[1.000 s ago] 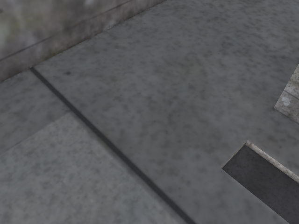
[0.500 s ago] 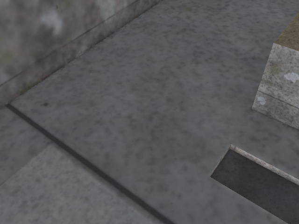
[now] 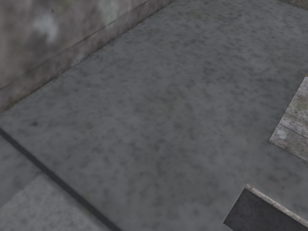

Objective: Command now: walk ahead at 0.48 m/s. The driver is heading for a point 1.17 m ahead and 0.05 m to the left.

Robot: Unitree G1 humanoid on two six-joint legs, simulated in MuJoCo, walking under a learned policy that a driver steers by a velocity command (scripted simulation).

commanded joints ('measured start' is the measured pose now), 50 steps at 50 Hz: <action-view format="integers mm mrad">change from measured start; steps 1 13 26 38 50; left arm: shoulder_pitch -14 -298 61 242 107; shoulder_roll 49 38 53 69 18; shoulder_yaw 10 0 26 21 27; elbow -46 -149 39 123 64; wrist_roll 4 -4 -26 -14 -2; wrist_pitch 8 -11 -66 -57 -30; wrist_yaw -8 -4 28 40 22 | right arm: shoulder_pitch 41 166 36 -371 -77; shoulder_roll -116 -128 -46 -50 -57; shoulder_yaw -23 -17 -12 7 -19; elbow -15 90 34 -97 38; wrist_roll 5 -6 -24 -9 4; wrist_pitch -26 -19 31 27 -12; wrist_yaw -3 -27 10 11 -13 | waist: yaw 13 -31 -36 52 13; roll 96 102 -11 -25 102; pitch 49 62 -28 68 -3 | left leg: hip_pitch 9 259 -369 -467 8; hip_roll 265 287 150 130 303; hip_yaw -231 -122 -115 -21 -329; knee -261 -136 773 288 -163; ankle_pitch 40 536 -81 145 19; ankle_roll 131 96 -35 -40 116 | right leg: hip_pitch -140 -71 369 548 -30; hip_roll -51 32 -141 -135 -17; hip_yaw -3 -82 150 40 42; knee -51 -516 -916 -930 82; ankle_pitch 96 165 303 455 -44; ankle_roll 28 -13 -144 -128 -14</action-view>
